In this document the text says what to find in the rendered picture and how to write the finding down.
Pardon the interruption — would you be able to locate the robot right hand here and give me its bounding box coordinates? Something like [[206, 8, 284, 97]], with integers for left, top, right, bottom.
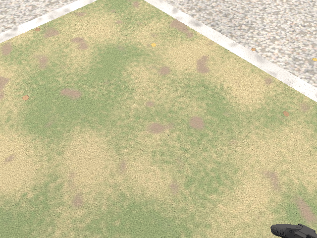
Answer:
[[270, 223, 317, 238]]

